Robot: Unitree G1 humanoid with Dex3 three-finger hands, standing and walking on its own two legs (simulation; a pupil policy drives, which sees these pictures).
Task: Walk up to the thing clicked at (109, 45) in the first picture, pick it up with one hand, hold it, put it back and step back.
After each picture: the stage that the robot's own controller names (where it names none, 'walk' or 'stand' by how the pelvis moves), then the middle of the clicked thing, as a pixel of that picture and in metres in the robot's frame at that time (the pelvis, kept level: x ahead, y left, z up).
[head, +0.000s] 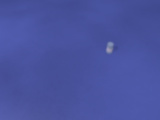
stand; (109, 47) +1.33 -0.28 -0.72
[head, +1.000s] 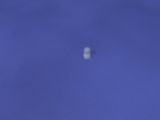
walk; (86, 53) +1.22 +0.07 -0.70
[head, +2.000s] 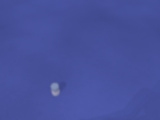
walk; (55, 89) +0.72 +0.26 -0.69
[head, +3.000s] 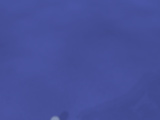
walk; out of the picture +0.46 +0.24 -0.70
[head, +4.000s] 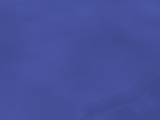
stand; out of the picture +0.39 +0.19 -0.72
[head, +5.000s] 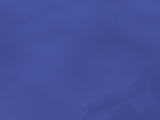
stand; out of the picture +0.36 +0.20 -0.72
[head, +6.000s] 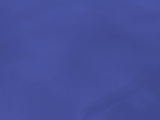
stand; out of the picture +0.38 +0.21 -0.72
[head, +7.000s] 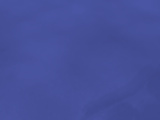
stand; out of the picture +0.36 +0.21 -0.72
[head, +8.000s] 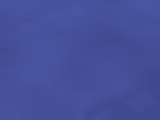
stand; out of the picture +0.36 +0.21 -0.73
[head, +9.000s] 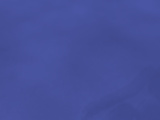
stand; out of the picture +0.36 +0.21 -0.73
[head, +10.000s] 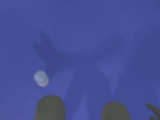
go down; (41, 78) +0.42 +0.23 -0.45
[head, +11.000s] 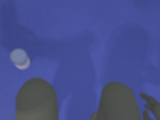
go down; (20, 59) +0.43 +0.28 -0.32
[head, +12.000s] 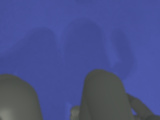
close in; out of the picture +0.40 +0.32 -0.23
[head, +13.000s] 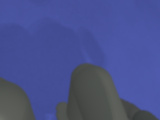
close; out of the picture +0.39 +0.33 -0.21
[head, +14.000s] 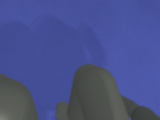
lift; out of the picture +0.36 +0.32 -0.22
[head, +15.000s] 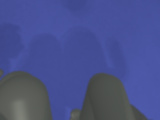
lift; out of the picture +0.33 +0.29 -0.15
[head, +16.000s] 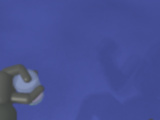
lift; (29, 88) +0.32 +0.19 +0.02
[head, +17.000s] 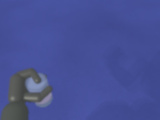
hold; (40, 90) +0.33 +0.17 +0.00
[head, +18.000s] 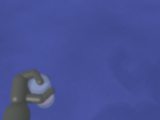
hold; (42, 91) +0.33 +0.16 +0.00
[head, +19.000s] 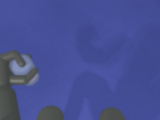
crouch; (25, 71) +0.39 +0.21 -0.07
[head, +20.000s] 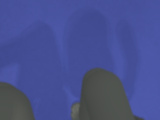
lower; out of the picture +0.41 +0.33 -0.18
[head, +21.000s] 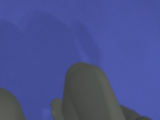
lower; out of the picture +0.40 +0.34 -0.22
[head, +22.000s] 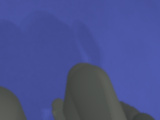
lower; out of the picture +0.40 +0.34 -0.22
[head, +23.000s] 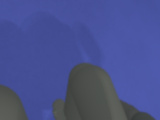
lower; out of the picture +0.40 +0.34 -0.22
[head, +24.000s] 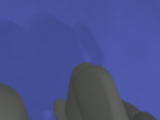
loosen; out of the picture +0.39 +0.34 -0.21
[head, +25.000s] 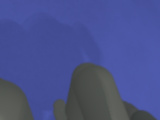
withdraw; out of the picture +0.38 +0.33 -0.22
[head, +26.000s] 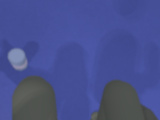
stand; (18, 60) +0.43 +0.29 -0.29
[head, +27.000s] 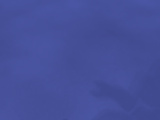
stand; out of the picture +0.38 +0.20 -0.65
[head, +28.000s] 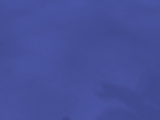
stand; out of the picture +0.39 +0.21 -0.67
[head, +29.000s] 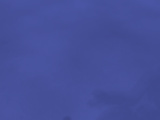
stand; out of the picture +0.39 +0.21 -0.68
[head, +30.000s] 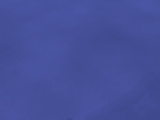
walk; out of the picture +0.42 +0.20 -0.72
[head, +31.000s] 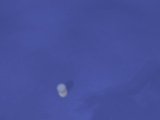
walk; (62, 90) +0.60 +0.22 -0.69
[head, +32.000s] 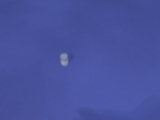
walk; (64, 59) +0.95 +0.19 -0.69
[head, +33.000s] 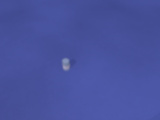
stand; (66, 64) +0.99 +0.22 -0.70
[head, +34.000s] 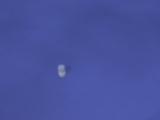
stand; (61, 70) +0.99 +0.24 -0.72
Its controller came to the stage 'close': yes
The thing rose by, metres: 0.71
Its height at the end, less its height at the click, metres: +0.00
